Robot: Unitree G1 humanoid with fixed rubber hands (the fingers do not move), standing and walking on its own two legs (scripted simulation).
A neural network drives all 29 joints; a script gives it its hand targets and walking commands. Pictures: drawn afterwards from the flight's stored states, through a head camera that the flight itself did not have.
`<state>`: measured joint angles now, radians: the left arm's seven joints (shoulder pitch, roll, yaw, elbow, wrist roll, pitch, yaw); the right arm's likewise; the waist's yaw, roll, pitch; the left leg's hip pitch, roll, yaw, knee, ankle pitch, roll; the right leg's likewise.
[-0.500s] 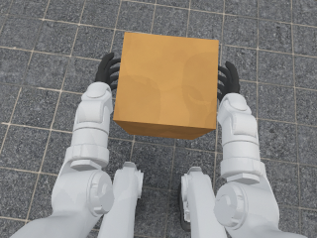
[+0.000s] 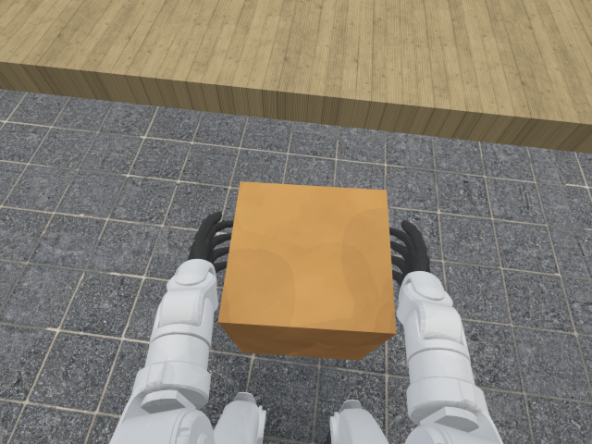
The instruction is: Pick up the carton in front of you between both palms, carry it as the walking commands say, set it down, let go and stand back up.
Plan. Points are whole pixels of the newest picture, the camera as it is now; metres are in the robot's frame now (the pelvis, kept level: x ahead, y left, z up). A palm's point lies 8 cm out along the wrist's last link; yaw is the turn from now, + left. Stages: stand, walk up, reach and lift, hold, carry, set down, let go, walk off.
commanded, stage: reach and lift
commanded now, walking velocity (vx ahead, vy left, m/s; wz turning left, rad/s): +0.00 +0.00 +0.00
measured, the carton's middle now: (306, 280) +0.38 +0.00 -0.10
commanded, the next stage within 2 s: hold in 1.50 s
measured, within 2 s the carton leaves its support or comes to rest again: neither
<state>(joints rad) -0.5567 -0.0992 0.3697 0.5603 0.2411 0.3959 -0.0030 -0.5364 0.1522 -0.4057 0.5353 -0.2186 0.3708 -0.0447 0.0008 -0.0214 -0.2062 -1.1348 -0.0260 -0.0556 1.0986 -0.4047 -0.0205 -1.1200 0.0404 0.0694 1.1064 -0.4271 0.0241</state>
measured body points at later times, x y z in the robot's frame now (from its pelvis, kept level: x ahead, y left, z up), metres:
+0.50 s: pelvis +0.03 +0.00 +0.09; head +0.01 +0.00 +0.54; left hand +0.34 +0.15 +0.11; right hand +0.34 -0.15 +0.11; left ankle +0.05 +0.13 -0.65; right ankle +0.04 -0.13 -0.65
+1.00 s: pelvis +0.03 +0.00 +0.10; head +0.01 +0.00 +0.55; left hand +0.34 +0.15 +0.12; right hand +0.34 -0.15 +0.12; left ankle +0.05 +0.13 -0.65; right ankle +0.05 -0.13 -0.65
